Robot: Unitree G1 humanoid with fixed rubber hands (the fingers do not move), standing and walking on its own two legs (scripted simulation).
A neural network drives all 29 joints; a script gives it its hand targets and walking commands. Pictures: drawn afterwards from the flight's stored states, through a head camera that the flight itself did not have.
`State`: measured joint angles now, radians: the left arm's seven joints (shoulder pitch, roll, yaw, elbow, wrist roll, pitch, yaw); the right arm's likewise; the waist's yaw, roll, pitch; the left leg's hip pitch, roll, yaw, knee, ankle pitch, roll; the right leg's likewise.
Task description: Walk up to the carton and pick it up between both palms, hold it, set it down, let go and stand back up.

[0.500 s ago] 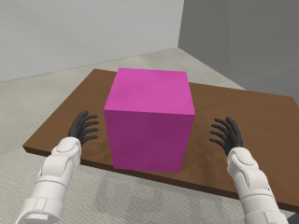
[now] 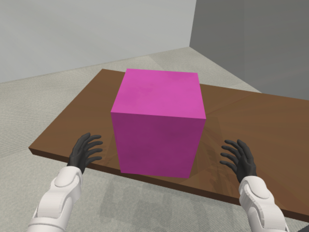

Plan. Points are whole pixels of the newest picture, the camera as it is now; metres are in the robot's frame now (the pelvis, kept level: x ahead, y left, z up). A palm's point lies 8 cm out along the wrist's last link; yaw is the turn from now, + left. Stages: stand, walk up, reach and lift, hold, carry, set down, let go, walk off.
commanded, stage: set down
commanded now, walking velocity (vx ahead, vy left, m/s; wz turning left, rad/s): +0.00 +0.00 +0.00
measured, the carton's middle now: (158, 124) +0.43 -0.01 +0.08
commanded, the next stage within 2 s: let go in 1.98 s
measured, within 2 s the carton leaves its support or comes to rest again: neither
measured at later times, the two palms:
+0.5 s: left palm (71, 204) +0.23 +0.21 +0.00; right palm (240, 199) +0.23 -0.21 +0.02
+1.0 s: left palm (73, 231) +0.19 +0.21 -0.07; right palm (239, 202) +0.23 -0.21 +0.01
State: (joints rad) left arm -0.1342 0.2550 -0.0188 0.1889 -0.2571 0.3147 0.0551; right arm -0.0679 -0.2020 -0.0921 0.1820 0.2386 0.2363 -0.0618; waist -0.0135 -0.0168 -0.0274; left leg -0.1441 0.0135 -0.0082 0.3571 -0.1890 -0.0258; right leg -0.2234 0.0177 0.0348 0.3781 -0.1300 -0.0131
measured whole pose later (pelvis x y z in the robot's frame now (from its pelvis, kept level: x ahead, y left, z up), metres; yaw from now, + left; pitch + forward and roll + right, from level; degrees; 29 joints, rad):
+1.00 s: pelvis +0.02 +0.01 +0.00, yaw -1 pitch -8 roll -1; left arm 0.26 0.14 -0.01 0.35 0.01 0.12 0.04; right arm 0.18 -0.18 -0.03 0.34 0.08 -0.20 0.01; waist -0.01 -0.05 0.15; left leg 0.03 0.03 0.01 0.38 -0.26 -0.01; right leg -0.04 0.03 0.05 0.36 -0.17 0.00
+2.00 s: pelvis +0.00 -0.02 -0.01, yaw +4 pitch -14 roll +1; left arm 0.26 0.16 0.04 0.52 0.12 0.16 0.00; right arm 0.05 -0.14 -0.06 0.51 -0.01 -0.14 0.01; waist 0.01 -0.09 0.15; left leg 0.07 0.05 -0.01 0.40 -0.23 -0.05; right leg 0.01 0.02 -0.04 0.44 -0.21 -0.04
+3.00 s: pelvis -0.01 -0.01 -0.01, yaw -2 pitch +2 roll +0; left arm 0.20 0.16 0.03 0.77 0.05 0.02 -0.05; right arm 0.08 -0.22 -0.03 0.21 0.00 -0.06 -0.02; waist 0.03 0.06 -0.02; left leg -0.38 -0.02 -0.01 0.91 -0.51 0.00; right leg -0.36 0.07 0.04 0.51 -0.19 -0.04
